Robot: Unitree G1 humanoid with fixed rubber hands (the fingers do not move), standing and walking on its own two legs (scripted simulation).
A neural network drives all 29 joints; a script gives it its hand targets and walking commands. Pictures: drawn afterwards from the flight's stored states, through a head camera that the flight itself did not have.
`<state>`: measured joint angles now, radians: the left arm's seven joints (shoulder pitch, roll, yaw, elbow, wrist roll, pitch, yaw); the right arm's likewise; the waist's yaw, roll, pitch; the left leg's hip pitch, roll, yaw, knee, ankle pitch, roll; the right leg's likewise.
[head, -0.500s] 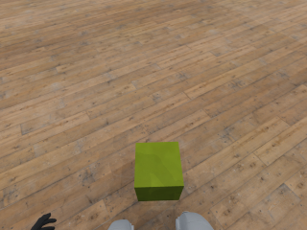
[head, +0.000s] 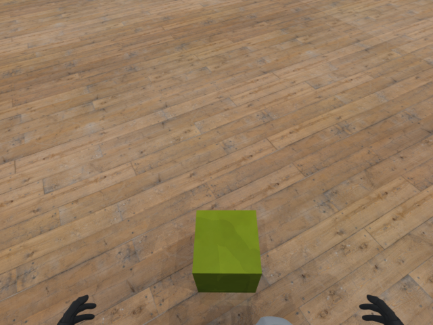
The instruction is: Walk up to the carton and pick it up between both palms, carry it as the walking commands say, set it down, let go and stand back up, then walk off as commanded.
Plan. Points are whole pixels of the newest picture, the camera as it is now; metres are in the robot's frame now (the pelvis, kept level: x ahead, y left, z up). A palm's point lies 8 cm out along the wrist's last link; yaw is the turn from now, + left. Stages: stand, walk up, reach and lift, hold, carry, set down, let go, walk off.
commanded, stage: walk up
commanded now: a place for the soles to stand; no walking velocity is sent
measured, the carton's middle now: (226, 252) +0.47 -0.02 -0.62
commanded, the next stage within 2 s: reach and lift in 0.76 s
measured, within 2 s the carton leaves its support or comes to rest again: neither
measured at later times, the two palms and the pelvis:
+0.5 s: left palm out of the picture +0.11 +0.31 -0.09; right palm out of the picture +0.08 -0.30 -0.09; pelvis +0.00 +0.01 +0.02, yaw -2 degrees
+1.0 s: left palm (76, 313) +0.16 +0.29 -0.08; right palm (372, 304) +0.16 -0.28 -0.09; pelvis -0.01 +0.00 +0.00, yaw -1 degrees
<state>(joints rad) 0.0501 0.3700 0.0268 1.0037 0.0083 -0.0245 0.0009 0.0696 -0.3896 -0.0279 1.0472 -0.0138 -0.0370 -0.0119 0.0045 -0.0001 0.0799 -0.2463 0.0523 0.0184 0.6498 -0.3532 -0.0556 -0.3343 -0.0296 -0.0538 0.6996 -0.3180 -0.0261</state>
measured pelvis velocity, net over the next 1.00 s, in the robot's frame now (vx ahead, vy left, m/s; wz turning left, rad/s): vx -0.01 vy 0.00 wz -0.01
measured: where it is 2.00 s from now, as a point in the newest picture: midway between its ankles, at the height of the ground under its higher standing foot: outside the picture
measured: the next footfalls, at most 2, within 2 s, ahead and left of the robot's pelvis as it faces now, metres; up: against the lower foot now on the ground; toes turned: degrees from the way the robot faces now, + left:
none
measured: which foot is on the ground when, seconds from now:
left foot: down 0.00-1.00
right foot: down 0.00-1.00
